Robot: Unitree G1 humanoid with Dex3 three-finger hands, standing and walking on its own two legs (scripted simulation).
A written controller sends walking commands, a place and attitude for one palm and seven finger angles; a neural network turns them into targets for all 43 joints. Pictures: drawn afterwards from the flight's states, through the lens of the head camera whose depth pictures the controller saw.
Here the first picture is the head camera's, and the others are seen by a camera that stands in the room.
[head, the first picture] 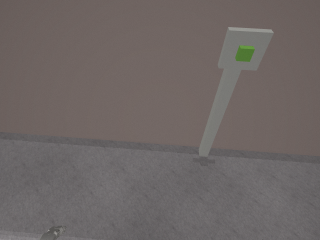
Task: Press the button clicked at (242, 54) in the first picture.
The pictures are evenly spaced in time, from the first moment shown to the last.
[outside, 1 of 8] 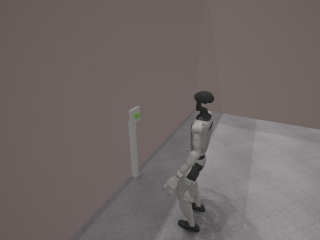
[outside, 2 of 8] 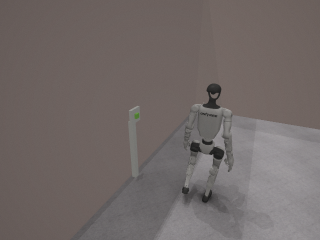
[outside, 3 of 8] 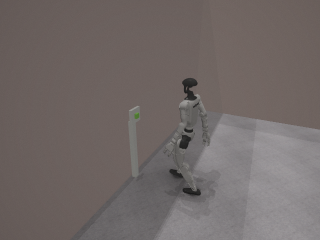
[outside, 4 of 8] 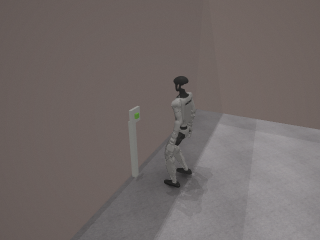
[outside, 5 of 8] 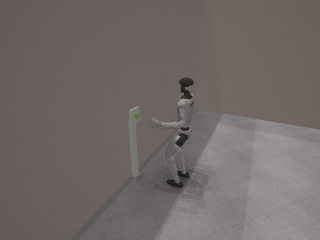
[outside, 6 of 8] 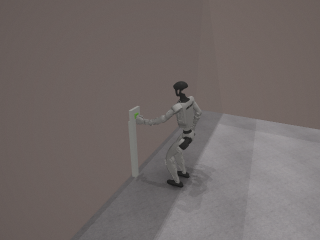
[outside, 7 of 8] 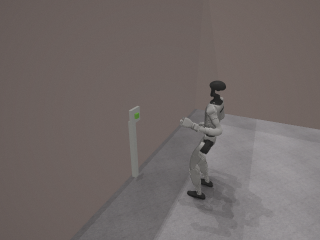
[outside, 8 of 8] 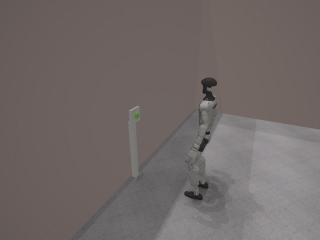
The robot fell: no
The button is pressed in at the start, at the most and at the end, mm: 0 12 0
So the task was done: yes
